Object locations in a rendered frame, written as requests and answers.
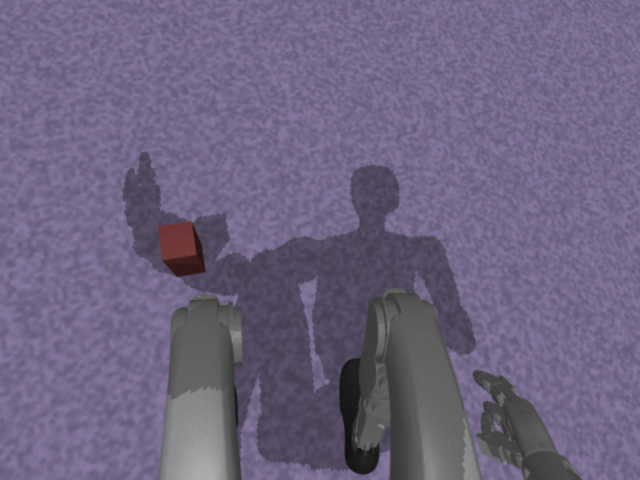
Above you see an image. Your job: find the right robot foot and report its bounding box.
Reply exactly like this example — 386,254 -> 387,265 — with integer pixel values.
340,358 -> 379,475

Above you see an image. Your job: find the carton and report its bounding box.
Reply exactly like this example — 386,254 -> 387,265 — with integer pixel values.
158,221 -> 206,277

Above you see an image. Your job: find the right robot arm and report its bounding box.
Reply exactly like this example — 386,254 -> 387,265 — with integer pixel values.
521,451 -> 583,480

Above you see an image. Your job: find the right robot hand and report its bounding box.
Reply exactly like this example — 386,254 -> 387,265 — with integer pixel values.
473,370 -> 557,470

